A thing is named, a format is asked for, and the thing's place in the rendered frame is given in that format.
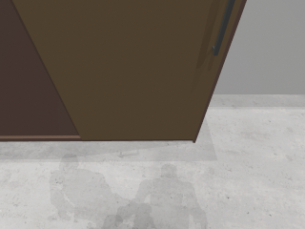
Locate handle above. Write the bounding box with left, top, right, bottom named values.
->
left=212, top=0, right=235, bottom=56

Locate wardrobe door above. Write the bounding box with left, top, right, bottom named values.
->
left=12, top=0, right=241, bottom=140
left=0, top=0, right=80, bottom=135

